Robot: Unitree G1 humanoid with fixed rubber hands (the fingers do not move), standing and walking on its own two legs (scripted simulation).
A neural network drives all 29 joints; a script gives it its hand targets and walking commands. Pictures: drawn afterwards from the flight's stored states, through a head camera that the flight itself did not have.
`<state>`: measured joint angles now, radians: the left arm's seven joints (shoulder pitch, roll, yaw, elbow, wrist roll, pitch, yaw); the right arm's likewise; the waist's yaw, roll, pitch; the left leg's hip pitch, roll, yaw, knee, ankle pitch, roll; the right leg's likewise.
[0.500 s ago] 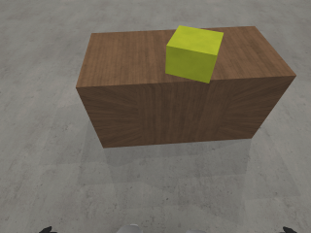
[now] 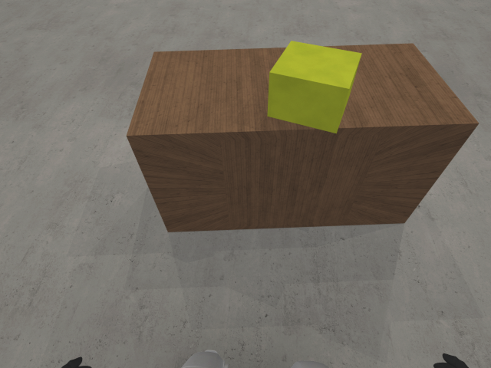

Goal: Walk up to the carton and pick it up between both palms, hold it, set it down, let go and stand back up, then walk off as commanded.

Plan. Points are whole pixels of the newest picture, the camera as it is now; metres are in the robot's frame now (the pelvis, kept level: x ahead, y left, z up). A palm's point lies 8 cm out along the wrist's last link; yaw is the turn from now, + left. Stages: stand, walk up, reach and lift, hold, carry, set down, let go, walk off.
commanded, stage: walk up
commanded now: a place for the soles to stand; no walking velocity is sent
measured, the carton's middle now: (313, 85) +0.90 -0.20 -0.07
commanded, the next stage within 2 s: none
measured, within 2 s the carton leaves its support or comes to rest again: neither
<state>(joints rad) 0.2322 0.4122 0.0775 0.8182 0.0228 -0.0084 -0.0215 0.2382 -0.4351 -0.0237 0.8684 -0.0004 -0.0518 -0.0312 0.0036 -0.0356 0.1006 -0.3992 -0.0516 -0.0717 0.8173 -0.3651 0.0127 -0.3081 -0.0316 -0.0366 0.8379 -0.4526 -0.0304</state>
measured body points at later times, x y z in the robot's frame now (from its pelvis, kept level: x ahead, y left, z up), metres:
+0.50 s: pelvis +0.00 +0.00 +0.00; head +0.02 +0.00 +0.45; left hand +0.09 +0.33 -0.10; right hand +0.09 -0.34 -0.10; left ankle +0.06 +0.15 -0.70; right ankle +0.00 -0.09 -0.71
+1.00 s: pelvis +0.01 +0.01 +0.01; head +0.02 +0.02 +0.46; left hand +0.09 +0.34 -0.10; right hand +0.10 -0.33 -0.08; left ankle +0.07 +0.14 -0.70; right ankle +0.01 -0.10 -0.68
